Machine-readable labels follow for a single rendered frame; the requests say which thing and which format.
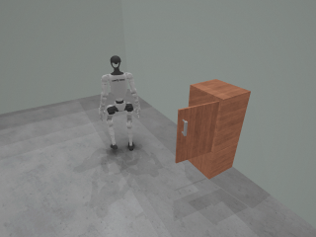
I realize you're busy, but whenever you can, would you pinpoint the left robot foot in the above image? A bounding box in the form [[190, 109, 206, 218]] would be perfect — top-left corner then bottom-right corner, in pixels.
[[110, 144, 118, 150]]

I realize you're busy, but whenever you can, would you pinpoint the right robot hand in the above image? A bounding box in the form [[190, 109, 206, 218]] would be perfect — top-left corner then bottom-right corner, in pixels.
[[134, 107, 141, 117]]

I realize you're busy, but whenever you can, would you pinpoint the handle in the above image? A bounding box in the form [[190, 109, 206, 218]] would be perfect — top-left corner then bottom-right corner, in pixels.
[[182, 119, 188, 136]]

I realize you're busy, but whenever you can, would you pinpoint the left robot thigh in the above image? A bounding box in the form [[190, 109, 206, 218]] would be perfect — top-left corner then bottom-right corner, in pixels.
[[106, 105, 117, 127]]

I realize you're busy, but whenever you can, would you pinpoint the right robot upper arm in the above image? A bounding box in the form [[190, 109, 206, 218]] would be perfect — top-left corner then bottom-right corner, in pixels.
[[125, 72, 136, 94]]

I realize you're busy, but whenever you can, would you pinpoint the left robot hand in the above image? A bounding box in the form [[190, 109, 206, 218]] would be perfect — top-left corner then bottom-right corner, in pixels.
[[99, 110, 106, 120]]

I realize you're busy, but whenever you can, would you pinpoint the robot right forearm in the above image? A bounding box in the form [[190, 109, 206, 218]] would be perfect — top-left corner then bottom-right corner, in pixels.
[[132, 89, 140, 108]]

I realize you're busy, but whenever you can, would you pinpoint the left robot upper arm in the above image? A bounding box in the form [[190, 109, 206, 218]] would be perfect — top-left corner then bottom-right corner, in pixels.
[[101, 74, 110, 98]]

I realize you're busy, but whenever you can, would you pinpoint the robot left forearm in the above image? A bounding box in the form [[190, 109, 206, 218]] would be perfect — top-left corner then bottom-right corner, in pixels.
[[99, 92, 107, 111]]

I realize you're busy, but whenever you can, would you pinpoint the cupboard door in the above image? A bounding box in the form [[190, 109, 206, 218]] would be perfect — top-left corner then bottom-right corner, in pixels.
[[175, 101, 220, 164]]

